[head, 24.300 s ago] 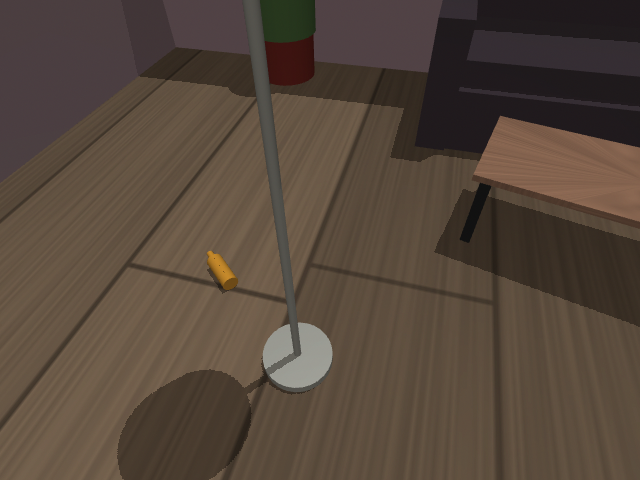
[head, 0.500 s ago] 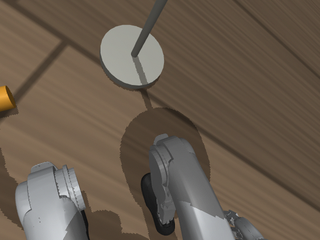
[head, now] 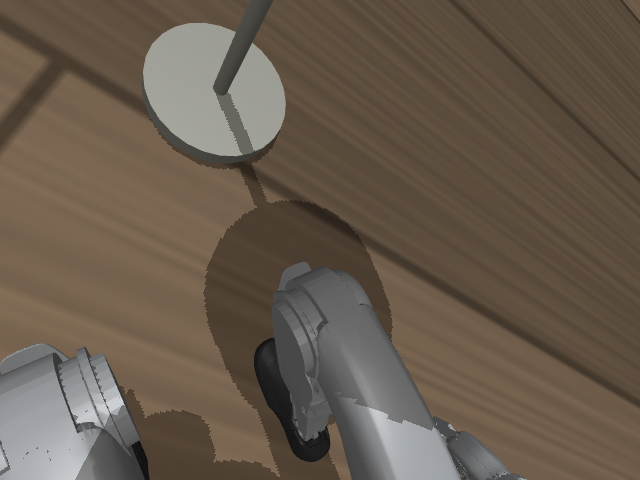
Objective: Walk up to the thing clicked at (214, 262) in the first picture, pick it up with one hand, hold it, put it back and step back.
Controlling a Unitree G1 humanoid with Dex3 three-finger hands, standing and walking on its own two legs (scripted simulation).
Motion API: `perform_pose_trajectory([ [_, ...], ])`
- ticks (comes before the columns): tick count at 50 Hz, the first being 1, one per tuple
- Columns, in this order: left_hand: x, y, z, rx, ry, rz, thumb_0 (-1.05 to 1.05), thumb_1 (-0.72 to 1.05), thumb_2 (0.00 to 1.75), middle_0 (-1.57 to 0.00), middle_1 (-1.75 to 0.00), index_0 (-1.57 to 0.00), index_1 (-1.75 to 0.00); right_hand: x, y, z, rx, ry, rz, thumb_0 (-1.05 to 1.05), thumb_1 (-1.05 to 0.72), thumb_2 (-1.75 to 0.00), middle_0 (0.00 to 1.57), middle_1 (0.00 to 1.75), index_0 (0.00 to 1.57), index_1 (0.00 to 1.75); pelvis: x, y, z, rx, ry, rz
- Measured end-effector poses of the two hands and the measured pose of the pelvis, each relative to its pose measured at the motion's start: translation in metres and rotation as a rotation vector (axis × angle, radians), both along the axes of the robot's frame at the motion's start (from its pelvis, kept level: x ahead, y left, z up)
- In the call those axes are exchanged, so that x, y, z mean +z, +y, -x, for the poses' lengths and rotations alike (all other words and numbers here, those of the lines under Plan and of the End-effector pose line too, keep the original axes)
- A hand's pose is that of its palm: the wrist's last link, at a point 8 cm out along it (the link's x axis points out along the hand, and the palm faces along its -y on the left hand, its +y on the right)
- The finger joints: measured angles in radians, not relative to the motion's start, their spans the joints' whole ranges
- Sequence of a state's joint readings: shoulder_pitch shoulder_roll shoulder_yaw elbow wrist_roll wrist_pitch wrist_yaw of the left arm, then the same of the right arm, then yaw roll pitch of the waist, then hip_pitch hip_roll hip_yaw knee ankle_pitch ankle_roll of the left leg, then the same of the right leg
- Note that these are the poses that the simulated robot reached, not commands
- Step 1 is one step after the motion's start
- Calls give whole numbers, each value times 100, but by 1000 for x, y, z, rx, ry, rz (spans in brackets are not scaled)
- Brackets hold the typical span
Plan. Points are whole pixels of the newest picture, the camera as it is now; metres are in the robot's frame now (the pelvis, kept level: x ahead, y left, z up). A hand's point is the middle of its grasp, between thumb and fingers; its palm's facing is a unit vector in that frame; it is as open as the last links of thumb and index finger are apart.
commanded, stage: rest palm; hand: left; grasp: from above
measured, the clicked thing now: out of the picture +0.47 +0.40 -0.28
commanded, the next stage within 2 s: close in 1.32 s
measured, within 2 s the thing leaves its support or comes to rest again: neither
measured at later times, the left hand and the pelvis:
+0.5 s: hand out of the picture +0.44 +0.37 -0.24, palm faces -0.43 -0.16 -0.89, open 14.3 cm; pelvis +0.00 +0.00 +0.00, yaw -1 degrees
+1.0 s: hand out of the picture +0.45 +0.36 -0.25, palm faces -0.42 -0.16 -0.89, open 14.1 cm; pelvis +0.00 +0.00 +0.00, yaw -2 degrees
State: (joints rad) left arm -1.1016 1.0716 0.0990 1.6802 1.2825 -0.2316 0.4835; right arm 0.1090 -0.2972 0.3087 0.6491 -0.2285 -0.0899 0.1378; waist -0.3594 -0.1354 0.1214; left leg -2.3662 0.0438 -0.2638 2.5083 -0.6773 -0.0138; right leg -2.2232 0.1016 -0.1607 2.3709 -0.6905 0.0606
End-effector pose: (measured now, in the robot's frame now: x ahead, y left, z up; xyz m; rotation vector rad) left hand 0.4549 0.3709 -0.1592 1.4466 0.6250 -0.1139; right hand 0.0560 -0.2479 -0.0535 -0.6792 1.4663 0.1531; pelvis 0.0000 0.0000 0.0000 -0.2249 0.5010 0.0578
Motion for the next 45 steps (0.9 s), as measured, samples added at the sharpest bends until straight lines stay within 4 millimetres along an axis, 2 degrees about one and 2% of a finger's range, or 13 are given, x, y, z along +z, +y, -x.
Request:
perform_pose_trajectory([
  [7,-9,-1,-1,2,-3,3,0,-56,103,-9,-100,-7,-102,0,3,-1,22,6,-9,0,-91,-89,20,30,20,30,-2,1,-1,-6,-6,8],
  [25,-20,-1,4,-3,-4,14,0,-57,103,-9,-99,-7,-102,3,5,-23,111,-29,-26,0,-91,-90,20,30,20,30,-3,2,-1,-10,-28,21],
  [45,-32,-6,4,1,-8,11,0,-55,101,-9,-101,-7,-103,6,7,-14,125,-6,-35,0,-91,-90,20,30,20,30,-4,3,1,-19,-43,28],
])
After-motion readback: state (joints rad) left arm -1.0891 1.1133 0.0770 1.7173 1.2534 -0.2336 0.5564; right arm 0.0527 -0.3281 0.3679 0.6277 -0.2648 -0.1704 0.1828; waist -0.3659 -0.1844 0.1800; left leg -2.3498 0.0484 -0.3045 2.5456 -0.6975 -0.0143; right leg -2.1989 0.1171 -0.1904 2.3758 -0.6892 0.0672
